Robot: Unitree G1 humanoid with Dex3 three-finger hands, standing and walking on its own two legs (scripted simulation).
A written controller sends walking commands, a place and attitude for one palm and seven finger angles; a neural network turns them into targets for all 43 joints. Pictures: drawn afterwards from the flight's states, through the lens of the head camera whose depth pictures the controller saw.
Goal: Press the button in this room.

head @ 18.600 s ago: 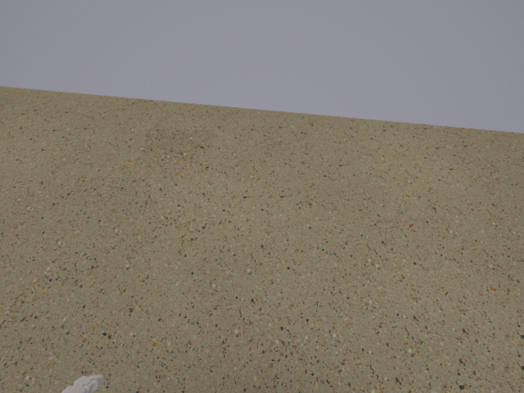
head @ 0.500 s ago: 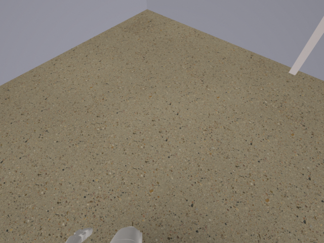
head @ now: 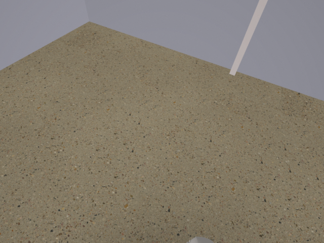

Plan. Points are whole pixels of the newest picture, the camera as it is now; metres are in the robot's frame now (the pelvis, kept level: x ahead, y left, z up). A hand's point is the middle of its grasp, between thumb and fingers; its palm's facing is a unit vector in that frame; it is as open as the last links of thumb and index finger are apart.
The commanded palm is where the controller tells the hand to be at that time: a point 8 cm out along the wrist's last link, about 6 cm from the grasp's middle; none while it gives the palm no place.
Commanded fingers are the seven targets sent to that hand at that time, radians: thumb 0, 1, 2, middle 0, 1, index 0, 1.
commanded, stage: turn or walk to find it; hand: left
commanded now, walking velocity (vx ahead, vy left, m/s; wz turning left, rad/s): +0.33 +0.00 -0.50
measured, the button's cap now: out of the picture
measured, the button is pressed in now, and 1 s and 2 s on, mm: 0 0 0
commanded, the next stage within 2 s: stand and wait in 1.62 s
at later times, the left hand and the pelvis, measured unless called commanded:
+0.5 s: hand (129, 224) +0.20 +0.10 -0.17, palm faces -0.17 -0.96 -0.22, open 7.2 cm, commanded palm none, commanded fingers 0.00 0.90 0.90 -0.20 -0.30 -0.20 -0.30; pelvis +0.13 -0.08 +0.00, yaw -12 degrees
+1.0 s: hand (151, 144) +0.48 +0.06 -0.17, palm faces -0.28 -0.94 -0.17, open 7.4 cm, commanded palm none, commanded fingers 0.00 0.90 0.90 -0.20 -0.30 -0.20 -0.30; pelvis +0.34 -0.09 +0.00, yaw -18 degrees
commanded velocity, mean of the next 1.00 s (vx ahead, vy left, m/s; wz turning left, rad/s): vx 0.37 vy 0.00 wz -0.22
